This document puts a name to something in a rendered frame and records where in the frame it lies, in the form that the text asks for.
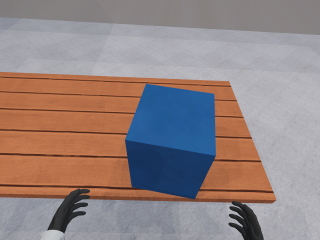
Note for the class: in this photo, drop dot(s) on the right robot hand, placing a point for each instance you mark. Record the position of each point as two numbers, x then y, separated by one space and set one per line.
251 229

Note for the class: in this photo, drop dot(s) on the carton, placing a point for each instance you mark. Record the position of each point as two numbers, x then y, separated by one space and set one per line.
171 142

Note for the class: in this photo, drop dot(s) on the table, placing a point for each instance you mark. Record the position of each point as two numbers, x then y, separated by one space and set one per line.
63 132

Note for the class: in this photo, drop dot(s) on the robot left forearm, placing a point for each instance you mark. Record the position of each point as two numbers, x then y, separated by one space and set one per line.
52 235

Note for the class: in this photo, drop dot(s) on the left robot hand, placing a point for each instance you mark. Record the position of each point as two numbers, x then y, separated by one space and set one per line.
65 214

